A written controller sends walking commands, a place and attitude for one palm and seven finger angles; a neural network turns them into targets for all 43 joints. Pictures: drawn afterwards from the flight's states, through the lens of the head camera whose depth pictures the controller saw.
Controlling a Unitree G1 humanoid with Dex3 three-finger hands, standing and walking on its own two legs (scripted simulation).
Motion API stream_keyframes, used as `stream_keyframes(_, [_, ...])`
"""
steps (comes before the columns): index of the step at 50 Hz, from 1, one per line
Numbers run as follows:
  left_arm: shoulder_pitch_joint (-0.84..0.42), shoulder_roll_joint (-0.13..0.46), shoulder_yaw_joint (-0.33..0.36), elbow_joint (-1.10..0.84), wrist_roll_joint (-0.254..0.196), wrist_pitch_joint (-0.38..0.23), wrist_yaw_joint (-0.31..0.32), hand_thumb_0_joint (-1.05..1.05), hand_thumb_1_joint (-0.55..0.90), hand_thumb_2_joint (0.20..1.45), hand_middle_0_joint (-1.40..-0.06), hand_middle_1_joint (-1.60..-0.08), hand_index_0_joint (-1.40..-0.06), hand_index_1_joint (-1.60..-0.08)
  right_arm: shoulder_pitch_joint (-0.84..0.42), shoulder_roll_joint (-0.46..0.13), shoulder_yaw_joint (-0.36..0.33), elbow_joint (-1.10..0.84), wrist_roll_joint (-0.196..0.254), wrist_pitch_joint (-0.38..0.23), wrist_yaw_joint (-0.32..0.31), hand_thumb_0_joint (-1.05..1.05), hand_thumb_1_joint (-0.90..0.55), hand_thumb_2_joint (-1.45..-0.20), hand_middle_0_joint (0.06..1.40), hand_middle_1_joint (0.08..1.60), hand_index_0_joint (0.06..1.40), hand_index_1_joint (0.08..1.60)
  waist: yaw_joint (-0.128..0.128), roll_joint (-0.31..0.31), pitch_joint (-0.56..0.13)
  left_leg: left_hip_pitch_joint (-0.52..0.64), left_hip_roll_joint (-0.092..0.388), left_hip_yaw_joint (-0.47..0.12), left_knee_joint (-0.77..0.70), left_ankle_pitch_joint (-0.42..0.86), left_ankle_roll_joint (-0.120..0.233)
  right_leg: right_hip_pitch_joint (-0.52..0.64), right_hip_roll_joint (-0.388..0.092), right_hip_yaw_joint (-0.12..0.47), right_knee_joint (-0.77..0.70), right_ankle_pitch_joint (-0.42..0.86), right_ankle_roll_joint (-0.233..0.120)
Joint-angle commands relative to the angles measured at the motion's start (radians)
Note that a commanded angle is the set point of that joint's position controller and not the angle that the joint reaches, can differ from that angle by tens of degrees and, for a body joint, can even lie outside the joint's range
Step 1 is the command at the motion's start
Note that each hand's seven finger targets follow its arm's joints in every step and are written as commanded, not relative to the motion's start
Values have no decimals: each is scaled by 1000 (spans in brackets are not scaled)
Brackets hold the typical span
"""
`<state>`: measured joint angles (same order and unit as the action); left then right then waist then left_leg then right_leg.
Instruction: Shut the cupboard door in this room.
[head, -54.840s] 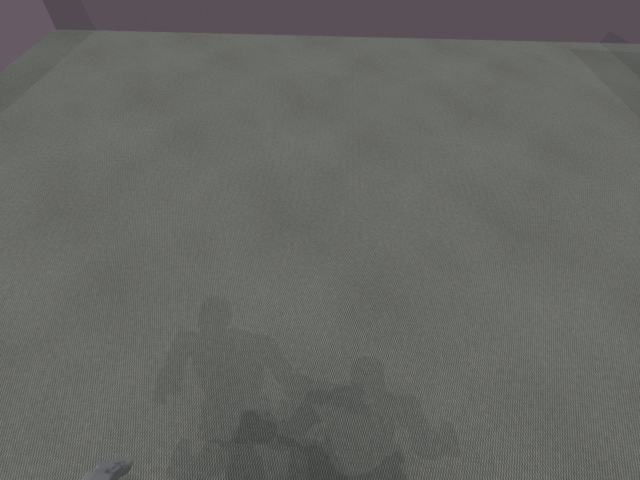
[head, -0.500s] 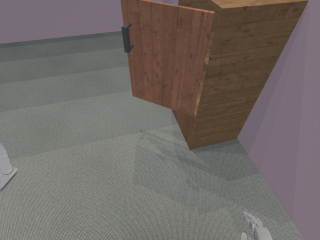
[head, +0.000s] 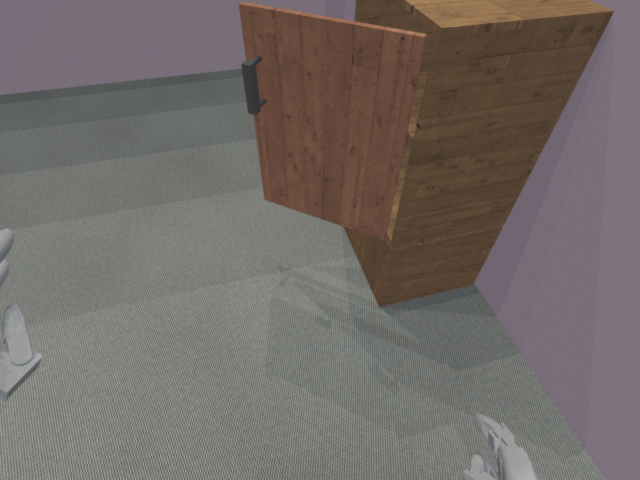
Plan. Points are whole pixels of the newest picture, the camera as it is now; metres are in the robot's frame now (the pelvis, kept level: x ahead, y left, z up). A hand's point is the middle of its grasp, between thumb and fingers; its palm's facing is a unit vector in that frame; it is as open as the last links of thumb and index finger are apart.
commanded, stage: let the arm hang, fingers relaxed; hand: left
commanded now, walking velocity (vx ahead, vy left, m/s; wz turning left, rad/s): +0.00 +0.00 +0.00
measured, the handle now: (256, 85) +0.98 +0.21 +0.02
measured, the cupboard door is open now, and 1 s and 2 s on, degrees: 49 49 49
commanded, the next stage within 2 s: look to check the result in 1.14 s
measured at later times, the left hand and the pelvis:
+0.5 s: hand out of the picture -0.04 +0.22 -0.17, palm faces +0.05 -0.98 -0.20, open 7.0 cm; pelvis -0.04 +0.03 +0.00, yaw +2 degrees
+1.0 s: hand out of the picture -0.04 +0.19 -0.17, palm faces +0.03 -0.99 -0.17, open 7.3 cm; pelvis -0.03 +0.03 +0.01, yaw +0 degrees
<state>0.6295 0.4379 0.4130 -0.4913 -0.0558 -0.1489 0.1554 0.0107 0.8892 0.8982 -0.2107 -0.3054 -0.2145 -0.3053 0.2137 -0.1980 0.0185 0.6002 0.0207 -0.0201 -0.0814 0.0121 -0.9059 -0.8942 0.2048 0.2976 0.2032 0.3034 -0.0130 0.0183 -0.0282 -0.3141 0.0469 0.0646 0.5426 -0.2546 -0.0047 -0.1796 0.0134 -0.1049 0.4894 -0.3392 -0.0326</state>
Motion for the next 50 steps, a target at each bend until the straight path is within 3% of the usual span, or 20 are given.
stream_keyframes(1, [-93, 159, 119, -153, -1, -53, 31, 0, 900, 900, -200, -300, -200, -300, -76, -115, -42, -142, -7, -56, -18, 0, -900, -900, 200, 300, 200, 300, 0, 3, -79, 81, 42, -50, -38, 265, 14, -14, -121, 136, -102, 389, 28])
stream_keyframes(2, [-158, -43, -331, 531, 70, 92, -110, 0, 900, 900, -200, -300, -200, -300, -151, -259, -67, 19, -4, -119, 82, 0, -900, -900, 200, 300, 200, 300, -22, 55, 35, 25, 80, -78, 83, 364, 19, -142, -192, 53, 34, 419, -3])
stream_keyframes(3, [-178, -62, -320, 563, 72, 161, -134, 0, 900, 900, -200, -300, -200, -300, -83, -247, -86, 42, -17, -84, 85, 0, -900, -900, 200, 300, 200, 300, -15, 58, -35, 47, 87, -88, 28, 317, 24, -126, -157, 113, -9, 315, -7])
stream_keyframes(4, [-178, -72, -318, 574, 72, 178, -141, 0, 900, 900, -200, -300, -200, -300, -61, -236, -75, 40, -20, -62, 82, 0, -900, -900, 200, 300, 200, 300, -7, 75, 15, 1, 101, -103, -3, 226, 32, -139, -142, 92, -12, 178, 1])
stream_keyframes(6, [-242, -74, -324, 681, 79, 168, -150, 0, 900, 900, -200, -300, -200, -300, -62, -222, -53, 59, -34, -30, 85, 0, -900, -900, 200, 300, 200, 300, 14, -12, 46, -112, 109, -156, -57, 77, 60, -123, -107, 80, 10, -1, -3])
stream_keyframes(8, [-293, -55, -333, 796, 86, 161, -152, 0, 900, 900, -200, -300, -200, -300, -53, -205, -44, 76, -44, -10, 86, 0, -900, -900, 200, 300, 200, 300, 11, -177, 72, -94, 75, -165, -56, 2, 51, -146, -126, 120, -56, -79, -21])
stream_keyframes(10, [-327, -58, -346, 908, 85, 161, -146, 0, 900, 900, -200, -300, -200, -300, -18, -174, -36, 102, -51, 15, 87, 0, -900, -900, 200, 300, 200, 300, -7, -258, 69, -6, 18, -120, 22, -9, 37, -230, -189, 178, -133, -149, -59])
stream_keyframes(11, [-355, -56, -353, 963, 83, 165, -142, 0, 900, 900, -200, -300, -200, -300, 4, -167, -36, 125, -54, 28, 87, 0, -900, -900, 200, 300, 200, 300, -18, -265, 65, 38, -3, -89, 70, -16, 26, -267, -215, 188, -157, -173, -78])
stream_keyframes(13, [-386, -56, -362, 1049, 79, 171, -134, 0, 900, 900, -200, -300, -200, -300, 36, -161, -35, 163, -58, 41, 86, 0, -900, -900, 200, 300, 200, 300, -31, -174, 55, 97, -4, -73, 79, 17, 17, -285, -212, 175, -142, -163, -87])
stream_keyframes(15, [-374, -81, -373, 1140, 75, 171, -134, 0, 900, 900, -200, -300, -200, -300, 54, -138, -27, 204, -56, 35, 85, 0, -900, -900, 200, 300, 200, 300, -28, 1, 48, 64, 29, -126, -29, 72, 32, -219, -160, 140, -73, -111, -51])
stream_keyframes(17, [-304, -105, -374, 1238, 69, 170, -133, 0, 900, 900, -200, -300, -200, -300, 33, -152, -25, 239, -55, 25, 75, 0, -900, -900, 200, 300, 200, 300, 12, 192, 39, -37, 72, -201, -167, 21, 56, -63, -97, 103, -19, -22, -9])
stream_keyframes(19, [-248, -137, -354, 1305, 74, 167, -130, 0, 900, 900, -200, -300, -200, -300, 37, -139, -35, 260, -55, 22, 65, 0, -900, -900, 200, 300, 200, 300, 33, 262, -3, -51, 89, -232, -228, -25, 68, 25, -82, 80, -15, 28, -8])
stream_keyframes(22, [-237, -135, -365, 1395, 69, 162, -135, 0, 900, 900, -200, -300, -200, -300, 69, -126, -39, 315, -45, 23, 57, 0, -900, -900, 200, 300, 200, 300, 30, 234, -12, -22, 85, -216, -255, -67, 59, 48, -81, 82, -55, 56, -12])
stream_keyframes(24, [-238, -143, -369, 1439, 70, 156, -135, 0, 900, 900, -200, -300, -200, -300, 96, -122, -45, 340, -40, 23, 54, 0, -900, -900, 200, 300, 200, 300, 24, 108, 1, 1, 88, -208, -248, -34, 59, 47, -90, 87, -92, 73, -13])
stream_keyframes(27, [-242, -152, -375, 1490, 70, 152, -132, 0, 900, 900, -200, -300, -200, -300, 125, -108, -46, 382, -38, 24, 52, 0, -900, -900, 200, 300, 200, 300, 11, 2, 57, 27, 69, -174, -236, -42, 49, -2, -109, 106, -137, 52, -20])
stream_keyframes(32, [-235, -158, -381, 1548, 71, 147, -127, 0, 900, 900, -200, -300, -200, -300, 151, -95, -46, 437, -37, 26, 52, 0, -900, -900, 200, 300, 200, 300, -2, -71, 92, 89, 63, -142, -228, -11, 48, -68, -119, 115, -167, 26, -19])
stream_keyframes(41, [-222, -178, -387, 1599, 72, 148, -122, 0, 900, 900, -200, -300, -200, -300, 127, -66, -38, 488, -37, 25, 52, 0, -900, -900, 200, 300, 200, 300, 3, -45, 158, 93, 58, -121, -256, -16, 43, -101, -117, 121, -175, 20, -6])
stream_keyframes(50, [-233, -190, -387, 1608, 71, 143, -120, 0, 900, 900, -200, -300, -200, -300, 122, -43, -33, 502, -37, 17, 50, 0, -900, -900, 200, 300, 200, 300, 5, 4, 131, 109, 50, -102, -245, 64, 35, -59, -123, 119, -175, 84, -4])
